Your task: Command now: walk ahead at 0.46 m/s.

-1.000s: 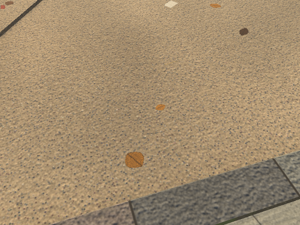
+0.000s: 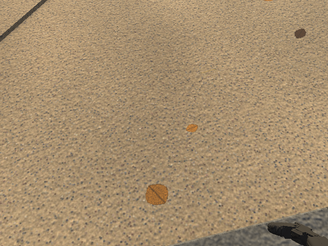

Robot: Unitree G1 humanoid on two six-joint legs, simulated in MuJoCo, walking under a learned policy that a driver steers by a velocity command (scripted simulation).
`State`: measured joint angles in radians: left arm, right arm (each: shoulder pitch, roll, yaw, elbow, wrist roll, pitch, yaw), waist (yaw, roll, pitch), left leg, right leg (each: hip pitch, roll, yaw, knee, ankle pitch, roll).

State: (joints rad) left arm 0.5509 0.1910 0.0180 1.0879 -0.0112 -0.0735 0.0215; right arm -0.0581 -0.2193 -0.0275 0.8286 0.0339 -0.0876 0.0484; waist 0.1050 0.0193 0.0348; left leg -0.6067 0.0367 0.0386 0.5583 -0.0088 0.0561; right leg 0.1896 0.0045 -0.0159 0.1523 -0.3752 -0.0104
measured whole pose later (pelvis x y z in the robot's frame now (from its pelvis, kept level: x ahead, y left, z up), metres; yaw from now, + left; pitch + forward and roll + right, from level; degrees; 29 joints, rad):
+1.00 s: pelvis +0.56 -0.02 -0.01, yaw +0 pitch +2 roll -3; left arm 0.42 0.23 0.06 0.98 -0.02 -0.11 0.02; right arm 0.03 -0.26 -0.05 0.83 0.00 -0.09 0.07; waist 0.08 0.06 0.00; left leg -0.58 0.07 -0.05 0.49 0.37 0.09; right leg -0.10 0.06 -0.08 0.51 -0.44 -0.04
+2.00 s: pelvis +1.11 -0.09 -0.09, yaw -24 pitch +2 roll +0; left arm 0.32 0.25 0.07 0.77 -0.01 -0.07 0.00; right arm 0.04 -0.28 -0.06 0.81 0.00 -0.09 0.01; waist 0.06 0.04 0.03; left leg -0.65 0.10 -0.07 0.64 0.05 -0.04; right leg -0.10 0.11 0.09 0.30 -0.22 -0.09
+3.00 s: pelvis +1.59 -0.30 -0.09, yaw -12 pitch +1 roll -2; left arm 0.31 0.27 0.08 0.85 0.01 -0.10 0.00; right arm 0.18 -0.31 -0.08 0.77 0.02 -0.02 0.01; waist 0.05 0.05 0.02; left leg -0.69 0.12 -0.06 0.94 -0.10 -0.01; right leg -0.06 0.01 -0.18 0.26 -0.20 -0.02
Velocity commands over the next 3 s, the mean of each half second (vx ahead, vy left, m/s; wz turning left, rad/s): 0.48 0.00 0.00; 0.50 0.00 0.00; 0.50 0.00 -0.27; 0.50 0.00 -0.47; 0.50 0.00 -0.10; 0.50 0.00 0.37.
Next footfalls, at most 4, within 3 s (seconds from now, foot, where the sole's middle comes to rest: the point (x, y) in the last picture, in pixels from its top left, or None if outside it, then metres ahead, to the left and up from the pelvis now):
0.06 left None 0.23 0.12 -0.76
0.60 right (220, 241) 0.49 -0.12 -0.76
1.14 left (167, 174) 0.82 0.12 -0.87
1.66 right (222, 137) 1.07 -0.15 -0.87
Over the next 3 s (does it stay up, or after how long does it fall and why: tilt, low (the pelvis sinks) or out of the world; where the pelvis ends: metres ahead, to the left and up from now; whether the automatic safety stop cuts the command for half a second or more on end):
stays up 1.59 -0.30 -0.09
